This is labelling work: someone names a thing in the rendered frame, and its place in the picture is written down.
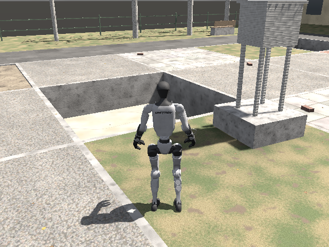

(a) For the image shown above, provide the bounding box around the robot left hand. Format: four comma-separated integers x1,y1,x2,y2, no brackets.
133,140,145,150

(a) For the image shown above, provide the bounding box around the robot right forearm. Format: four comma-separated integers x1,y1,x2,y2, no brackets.
185,124,194,140

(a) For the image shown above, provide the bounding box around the right robot foot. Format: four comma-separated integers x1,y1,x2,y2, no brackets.
174,198,182,211

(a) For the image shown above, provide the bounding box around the right robot upper arm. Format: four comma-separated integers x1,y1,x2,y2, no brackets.
174,103,190,131

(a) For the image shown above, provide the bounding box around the robot left forearm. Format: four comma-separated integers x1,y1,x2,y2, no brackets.
134,124,144,142

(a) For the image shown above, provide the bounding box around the robot right hand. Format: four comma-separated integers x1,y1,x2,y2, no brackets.
184,137,196,147

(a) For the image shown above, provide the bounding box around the left robot upper arm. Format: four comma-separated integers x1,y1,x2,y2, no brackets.
139,104,153,132

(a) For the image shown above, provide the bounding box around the left robot thigh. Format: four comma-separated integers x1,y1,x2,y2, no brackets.
148,144,160,179

